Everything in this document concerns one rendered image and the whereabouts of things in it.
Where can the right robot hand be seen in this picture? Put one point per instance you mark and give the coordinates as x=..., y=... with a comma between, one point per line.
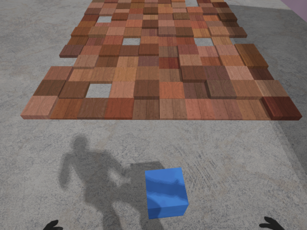
x=274, y=225

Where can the left robot hand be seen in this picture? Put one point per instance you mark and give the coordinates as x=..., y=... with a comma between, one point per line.
x=50, y=226

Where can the carton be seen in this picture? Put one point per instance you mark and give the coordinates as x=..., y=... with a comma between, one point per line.
x=166, y=193

